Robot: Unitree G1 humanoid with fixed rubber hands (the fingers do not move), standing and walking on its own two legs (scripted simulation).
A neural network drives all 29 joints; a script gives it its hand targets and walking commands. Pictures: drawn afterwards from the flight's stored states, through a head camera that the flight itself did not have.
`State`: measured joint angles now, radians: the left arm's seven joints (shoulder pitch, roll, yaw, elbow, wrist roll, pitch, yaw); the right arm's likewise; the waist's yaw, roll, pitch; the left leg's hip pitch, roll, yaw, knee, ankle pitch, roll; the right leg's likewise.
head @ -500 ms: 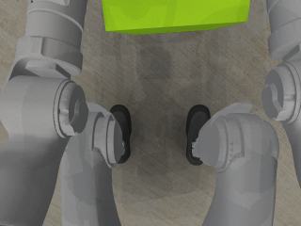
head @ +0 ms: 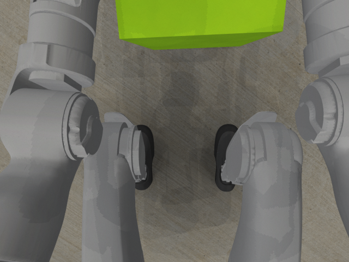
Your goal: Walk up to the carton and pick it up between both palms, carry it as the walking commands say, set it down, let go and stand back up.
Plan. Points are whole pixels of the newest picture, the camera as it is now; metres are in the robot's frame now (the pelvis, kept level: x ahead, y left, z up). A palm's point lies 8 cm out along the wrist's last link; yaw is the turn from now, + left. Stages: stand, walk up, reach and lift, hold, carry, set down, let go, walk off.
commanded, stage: reach and lift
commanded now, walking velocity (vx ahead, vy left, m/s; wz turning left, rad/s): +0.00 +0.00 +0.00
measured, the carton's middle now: out of the picture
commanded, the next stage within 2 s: none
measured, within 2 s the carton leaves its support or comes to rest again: neither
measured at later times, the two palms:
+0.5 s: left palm out of the picture +0.57 +0.10 -0.02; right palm out of the picture +0.57 -0.19 -0.04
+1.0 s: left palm out of the picture +0.54 +0.11 +0.05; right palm out of the picture +0.54 -0.18 +0.04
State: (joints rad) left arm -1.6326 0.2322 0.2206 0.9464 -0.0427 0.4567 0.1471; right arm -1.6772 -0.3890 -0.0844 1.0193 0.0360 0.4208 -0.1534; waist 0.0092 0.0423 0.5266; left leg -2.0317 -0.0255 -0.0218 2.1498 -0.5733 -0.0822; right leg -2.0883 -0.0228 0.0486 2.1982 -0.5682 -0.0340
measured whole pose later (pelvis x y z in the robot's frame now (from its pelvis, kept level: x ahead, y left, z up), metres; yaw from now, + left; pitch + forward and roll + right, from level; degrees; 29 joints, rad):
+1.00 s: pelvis -0.02 +0.00 +0.09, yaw -3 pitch +17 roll +6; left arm -1.45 0.19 0.34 0.79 0.06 0.53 0.08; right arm -1.51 -0.28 -0.13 0.87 -0.01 0.51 -0.19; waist 0.01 0.00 0.52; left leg -1.62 -0.05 -0.02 1.85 -0.53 -0.10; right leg -1.70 0.02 0.08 1.91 -0.51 -0.01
